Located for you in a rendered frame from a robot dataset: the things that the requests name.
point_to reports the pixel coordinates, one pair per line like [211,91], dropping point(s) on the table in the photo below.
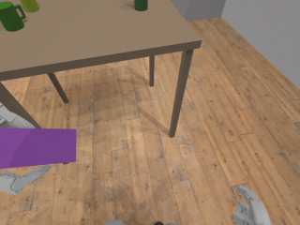
[70,34]

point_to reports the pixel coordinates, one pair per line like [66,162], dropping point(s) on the robot right hand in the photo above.
[255,212]

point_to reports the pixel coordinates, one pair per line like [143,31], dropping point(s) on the sponge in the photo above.
[25,147]

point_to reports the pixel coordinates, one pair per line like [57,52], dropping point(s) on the robot left hand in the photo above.
[11,182]

